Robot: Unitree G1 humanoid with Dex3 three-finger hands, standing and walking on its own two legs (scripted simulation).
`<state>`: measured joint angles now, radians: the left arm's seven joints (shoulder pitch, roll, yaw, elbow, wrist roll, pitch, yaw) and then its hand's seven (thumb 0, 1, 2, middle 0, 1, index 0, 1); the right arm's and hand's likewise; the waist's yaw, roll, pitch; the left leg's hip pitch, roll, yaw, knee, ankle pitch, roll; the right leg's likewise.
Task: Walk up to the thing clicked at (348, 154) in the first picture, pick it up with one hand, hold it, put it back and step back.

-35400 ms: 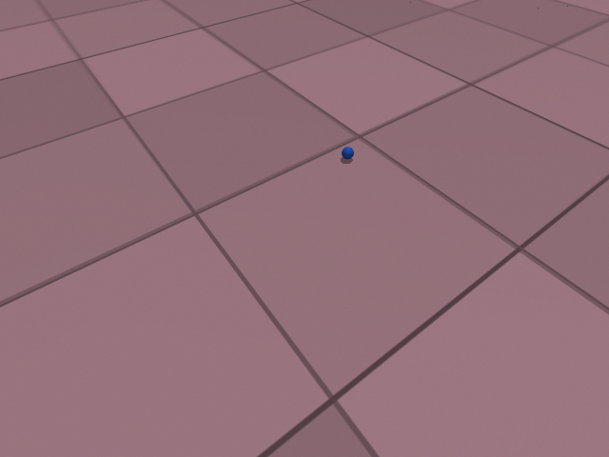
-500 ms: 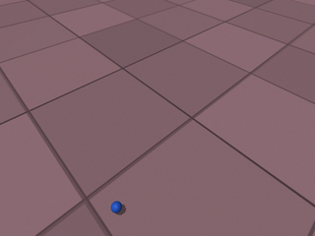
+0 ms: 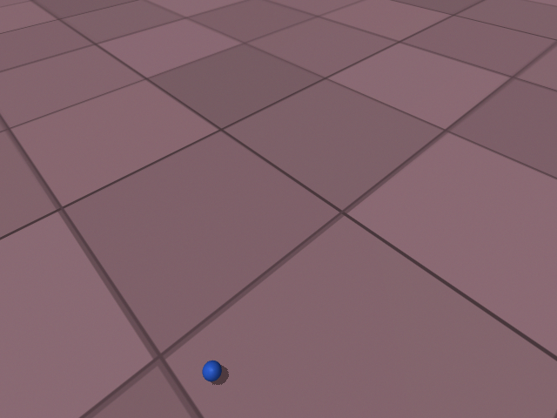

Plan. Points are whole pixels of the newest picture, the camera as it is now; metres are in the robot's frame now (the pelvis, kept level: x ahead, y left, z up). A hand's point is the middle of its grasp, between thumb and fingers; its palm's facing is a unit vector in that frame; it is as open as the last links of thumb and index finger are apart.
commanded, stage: stand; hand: left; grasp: from above
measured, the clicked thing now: (212, 370) +0.42 +0.26 -0.75
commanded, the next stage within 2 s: step back in 1.54 s
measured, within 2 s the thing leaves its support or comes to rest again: neither
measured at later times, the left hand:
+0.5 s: hand out of the picture +0.09 +0.22 -0.16, palm faces +0.01 -0.94 -0.33, open 7.4 cm
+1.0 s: hand out of the picture +0.10 +0.23 -0.15, palm faces +0.00 -0.94 -0.34, open 7.4 cm
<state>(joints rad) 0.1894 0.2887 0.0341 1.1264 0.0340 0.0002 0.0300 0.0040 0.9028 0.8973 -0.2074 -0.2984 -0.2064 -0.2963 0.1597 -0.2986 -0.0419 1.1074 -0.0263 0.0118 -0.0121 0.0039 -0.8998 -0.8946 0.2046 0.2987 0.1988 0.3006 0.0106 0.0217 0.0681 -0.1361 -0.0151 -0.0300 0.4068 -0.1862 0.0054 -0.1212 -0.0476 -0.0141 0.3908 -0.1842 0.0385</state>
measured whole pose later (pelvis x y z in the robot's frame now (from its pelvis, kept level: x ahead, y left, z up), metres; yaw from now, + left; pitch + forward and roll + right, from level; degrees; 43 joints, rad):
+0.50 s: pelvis +0.02 -0.01 +0.00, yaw -1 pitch -4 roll +0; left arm 0.12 0.29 0.03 1.14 0.02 0.00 0.02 0.00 0.90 0.90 -0.21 -0.30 -0.21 -0.30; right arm 0.13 -0.31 -0.02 1.14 -0.02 0.00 -0.01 0.00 -0.90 -0.89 0.20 0.30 0.20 0.30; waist 0.00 0.02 0.07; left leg -0.11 0.01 -0.03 0.36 -0.18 -0.02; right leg -0.10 -0.02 -0.01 0.35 -0.18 0.02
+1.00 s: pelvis +0.02 -0.02 +0.00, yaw -1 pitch -3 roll +0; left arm 0.10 0.32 0.03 1.14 0.02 -0.01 0.01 0.00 0.90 0.90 -0.21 -0.30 -0.21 -0.30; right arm 0.11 -0.33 -0.02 1.14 -0.02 0.00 -0.01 0.00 -0.90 -0.89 0.20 0.30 0.20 0.30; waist 0.00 0.02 0.06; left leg -0.10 0.02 -0.03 0.34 -0.18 -0.03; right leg -0.10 -0.01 -0.01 0.33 -0.18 0.01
